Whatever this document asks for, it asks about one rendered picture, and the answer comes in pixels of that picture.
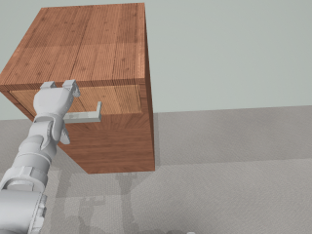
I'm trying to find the handle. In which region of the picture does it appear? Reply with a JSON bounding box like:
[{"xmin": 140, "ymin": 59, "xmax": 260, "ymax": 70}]
[{"xmin": 62, "ymin": 101, "xmax": 102, "ymax": 124}]

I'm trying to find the cabinet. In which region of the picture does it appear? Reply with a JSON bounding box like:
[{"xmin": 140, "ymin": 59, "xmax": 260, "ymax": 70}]
[{"xmin": 0, "ymin": 2, "xmax": 155, "ymax": 175}]

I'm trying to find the drawer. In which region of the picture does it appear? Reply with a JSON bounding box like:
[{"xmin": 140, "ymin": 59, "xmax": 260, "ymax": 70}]
[{"xmin": 10, "ymin": 85, "xmax": 142, "ymax": 117}]

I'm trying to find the left robot forearm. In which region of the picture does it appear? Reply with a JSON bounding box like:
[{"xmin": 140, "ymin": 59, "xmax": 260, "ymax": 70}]
[{"xmin": 0, "ymin": 113, "xmax": 64, "ymax": 193}]

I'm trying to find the robot left hand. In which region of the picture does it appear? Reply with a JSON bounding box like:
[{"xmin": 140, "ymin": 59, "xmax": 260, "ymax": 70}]
[{"xmin": 33, "ymin": 79, "xmax": 81, "ymax": 144}]

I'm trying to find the left robot upper arm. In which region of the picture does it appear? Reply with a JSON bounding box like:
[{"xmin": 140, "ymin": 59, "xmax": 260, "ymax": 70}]
[{"xmin": 0, "ymin": 189, "xmax": 48, "ymax": 234}]

